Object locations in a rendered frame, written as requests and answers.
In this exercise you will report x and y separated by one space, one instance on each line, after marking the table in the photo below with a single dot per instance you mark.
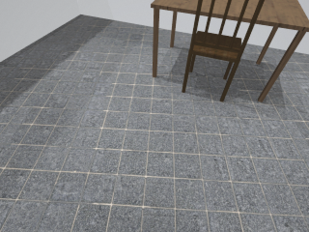
287 14

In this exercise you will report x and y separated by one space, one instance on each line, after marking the chair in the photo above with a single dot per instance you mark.
218 46

